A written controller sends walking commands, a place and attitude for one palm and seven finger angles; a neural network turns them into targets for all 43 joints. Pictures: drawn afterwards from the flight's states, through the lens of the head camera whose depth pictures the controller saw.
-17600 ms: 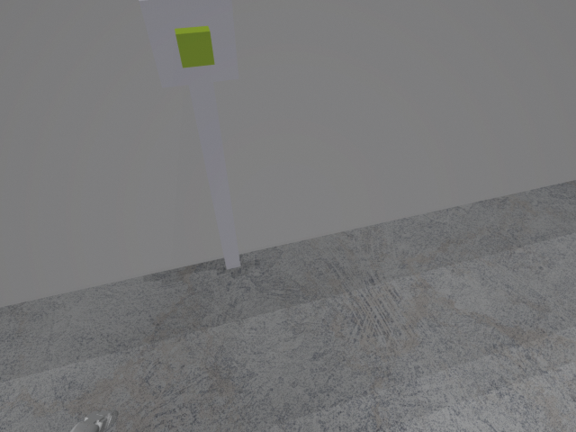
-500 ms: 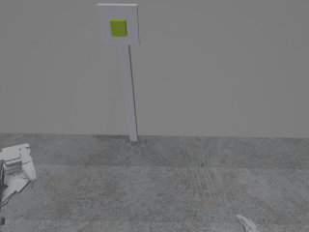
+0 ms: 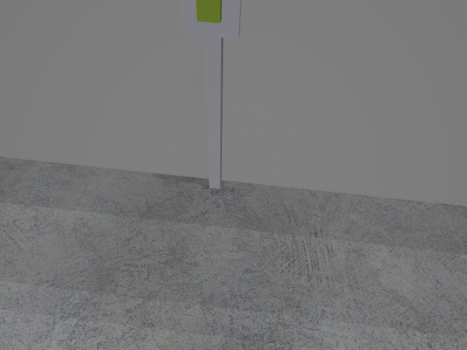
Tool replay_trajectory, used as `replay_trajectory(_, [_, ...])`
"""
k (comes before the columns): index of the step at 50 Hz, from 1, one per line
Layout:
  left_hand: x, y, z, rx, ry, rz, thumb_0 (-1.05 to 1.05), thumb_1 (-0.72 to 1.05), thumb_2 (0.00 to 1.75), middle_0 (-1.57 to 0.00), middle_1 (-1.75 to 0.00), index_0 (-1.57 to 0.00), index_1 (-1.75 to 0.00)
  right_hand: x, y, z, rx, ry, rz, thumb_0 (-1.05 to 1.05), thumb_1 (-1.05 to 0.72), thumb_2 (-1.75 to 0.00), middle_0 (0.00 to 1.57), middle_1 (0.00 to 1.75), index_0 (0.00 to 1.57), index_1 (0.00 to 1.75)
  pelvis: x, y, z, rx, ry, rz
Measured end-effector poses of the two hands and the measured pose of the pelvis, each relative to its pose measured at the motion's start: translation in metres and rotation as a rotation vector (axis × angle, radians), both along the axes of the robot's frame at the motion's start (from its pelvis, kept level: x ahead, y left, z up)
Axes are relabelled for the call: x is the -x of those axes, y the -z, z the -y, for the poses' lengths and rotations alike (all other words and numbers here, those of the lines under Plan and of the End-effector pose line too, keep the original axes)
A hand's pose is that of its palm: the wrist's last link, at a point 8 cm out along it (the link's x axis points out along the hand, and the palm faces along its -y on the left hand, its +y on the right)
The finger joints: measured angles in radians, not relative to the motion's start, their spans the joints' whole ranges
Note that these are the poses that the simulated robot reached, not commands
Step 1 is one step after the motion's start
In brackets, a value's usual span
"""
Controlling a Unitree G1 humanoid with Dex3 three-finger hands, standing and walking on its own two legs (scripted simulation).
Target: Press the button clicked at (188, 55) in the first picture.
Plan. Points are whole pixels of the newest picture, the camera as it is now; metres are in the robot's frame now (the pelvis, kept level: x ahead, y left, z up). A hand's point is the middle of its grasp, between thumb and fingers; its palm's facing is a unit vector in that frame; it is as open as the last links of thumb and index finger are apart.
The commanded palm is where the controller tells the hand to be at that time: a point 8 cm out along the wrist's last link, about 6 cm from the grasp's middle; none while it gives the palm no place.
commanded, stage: let the arm hang, fingers relaxed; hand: left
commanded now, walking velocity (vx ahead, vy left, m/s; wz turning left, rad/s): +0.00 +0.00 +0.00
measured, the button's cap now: (209, 7) +0.97 +0.13 +0.16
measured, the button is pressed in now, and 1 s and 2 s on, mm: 0 0 0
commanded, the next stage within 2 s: stand and wait in 0.70 s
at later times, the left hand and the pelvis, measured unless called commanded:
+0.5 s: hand out of the picture +0.05 +0.25 -0.15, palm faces +0.00 -0.95 -0.30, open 7.3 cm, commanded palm none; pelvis +0.00 +0.02 +0.01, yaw -1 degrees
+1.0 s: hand out of the picture +0.13 +0.24 -0.14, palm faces -0.04 -0.94 -0.34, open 7.4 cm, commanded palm none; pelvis +0.04 +0.00 +0.02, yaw -1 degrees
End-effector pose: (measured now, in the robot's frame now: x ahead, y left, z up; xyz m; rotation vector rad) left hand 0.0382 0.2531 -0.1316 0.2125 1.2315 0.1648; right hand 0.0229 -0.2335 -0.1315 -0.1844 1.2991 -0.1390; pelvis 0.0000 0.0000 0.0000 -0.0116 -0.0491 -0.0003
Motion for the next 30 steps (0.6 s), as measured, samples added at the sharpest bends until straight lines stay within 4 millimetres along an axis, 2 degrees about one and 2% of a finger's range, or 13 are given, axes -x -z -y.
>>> replay_trajectory(3, [0.027,-0.002,-0.01,-0.008,-0.023,-0.09,0.01,0.9,0.9,-0.73,-0.95,-0.75,-0.91,0.024,0.0,-0.007,-0.008,0.017,-0.075,0.01,-0.9,-0.89,0.2,0.3,0.2,0.3,0.001,-0.005,-0.005,0.0,0.004,-0.005])
replay_trajectory(6, [0.045,-0.006,-0.019,-0.019,-0.037,-0.147,0.01,0.91,0.9,-0.63,-0.82,-0.64,-0.8,0.038,0.0,-0.01,-0.012,0.035,-0.112,0.01,-0.9,-0.89,0.2,0.3,0.2,0.3,0.002,-0.008,-0.01,0.0,0.007,-0.008])
replay_trajectory(11, [0.052,-0.01,-0.03,-0.037,-0.046,-0.176,0.01,0.91,0.9,-0.46,-0.61,-0.46,-0.6,0.043,0.0,-0.009,-0.002,0.057,-0.114,0.01,-0.9,-0.89,0.2,0.3,0.2,0.3,0.003,-0.01,-0.016,-0.003,0.012,-0.007])
replay_trajectory(14, [0.045,-0.011,-0.035,-0.044,-0.042,-0.16,0.01,0.91,0.9,-0.36,-0.5,-0.36,-0.49,0.039,0.0,-0.006,0.01,0.063,-0.095,0.01,-0.9,-0.89,0.2,0.3,0.2,0.3,0.003,-0.011,-0.018,-0.006,0.015,-0.002])
replay_trajectory(19, [0.021,-0.013,-0.038,-0.05,-0.025,-0.101,0.0,0.91,0.9,-0.26,-0.38,-0.26,-0.38,0.024,-0.001,0.001,0.027,0.062,-0.049,0.01,-0.9,-0.89,0.2,0.3,0.2,0.3,0.002,-0.011,-0.02,-0.011,0.018,0.005])
replay_trajectory(30, [-0.031,-0.023,-0.039,-0.068,0.024,-0.011,0.0,0.91,0.9,-0.2,-0.31,-0.2,-0.31,-0.01,-0.007,0.023,0.056,0.052,0.018,0.01,-0.9,-0.89,0.2,0.3,0.2,0.3,-0.006,-0.012,-0.016,-0.018,0.024,-0.001])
